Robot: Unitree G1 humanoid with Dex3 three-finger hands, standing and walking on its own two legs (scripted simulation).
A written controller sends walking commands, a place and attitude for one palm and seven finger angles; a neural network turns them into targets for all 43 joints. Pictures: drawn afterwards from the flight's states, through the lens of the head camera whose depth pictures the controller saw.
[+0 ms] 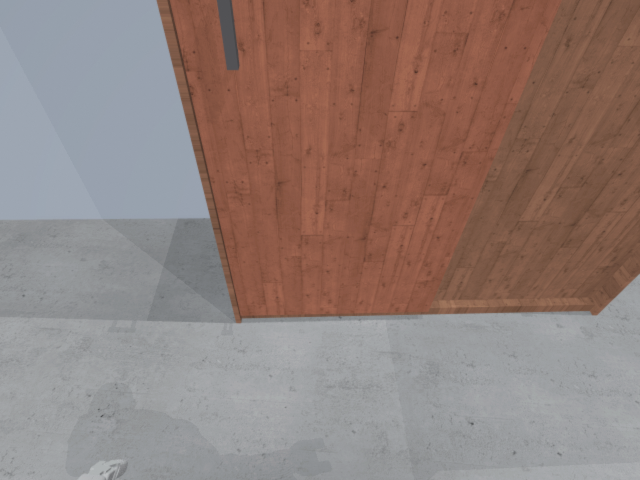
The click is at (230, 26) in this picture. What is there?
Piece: wardrobe's sliding door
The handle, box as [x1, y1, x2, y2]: [217, 0, 239, 69]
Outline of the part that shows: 217,0 227,69 238,69 239,65 231,0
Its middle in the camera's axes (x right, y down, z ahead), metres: -0.16 -0.37 +0.65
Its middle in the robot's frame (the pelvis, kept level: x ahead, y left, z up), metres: +0.75 +0.20 +0.25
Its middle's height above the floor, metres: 1.03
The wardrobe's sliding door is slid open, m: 0.00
